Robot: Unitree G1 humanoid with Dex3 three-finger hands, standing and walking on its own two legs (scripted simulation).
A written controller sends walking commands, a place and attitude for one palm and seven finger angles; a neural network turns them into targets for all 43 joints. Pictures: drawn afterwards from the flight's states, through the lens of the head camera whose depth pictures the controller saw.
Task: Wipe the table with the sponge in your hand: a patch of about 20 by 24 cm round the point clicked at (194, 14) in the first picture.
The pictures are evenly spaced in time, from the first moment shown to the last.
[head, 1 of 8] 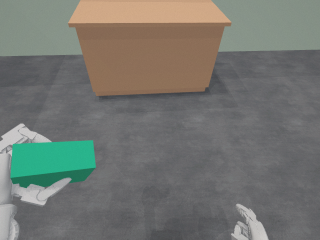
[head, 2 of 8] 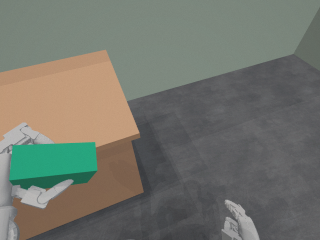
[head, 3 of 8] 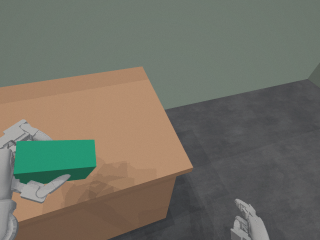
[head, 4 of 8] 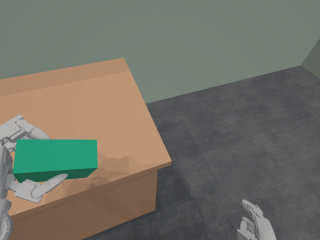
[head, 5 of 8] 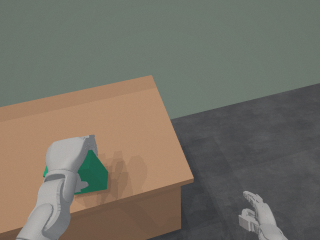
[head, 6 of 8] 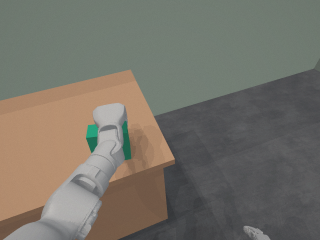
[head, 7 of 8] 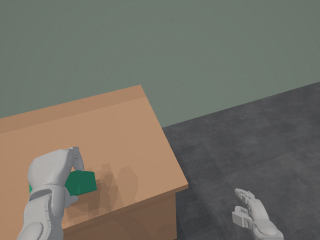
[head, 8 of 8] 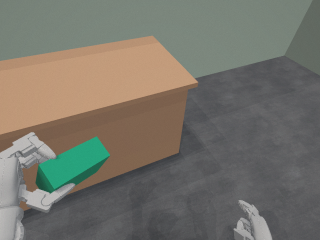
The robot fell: no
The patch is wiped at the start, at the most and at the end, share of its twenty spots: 0.00 1.00 1.00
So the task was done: yes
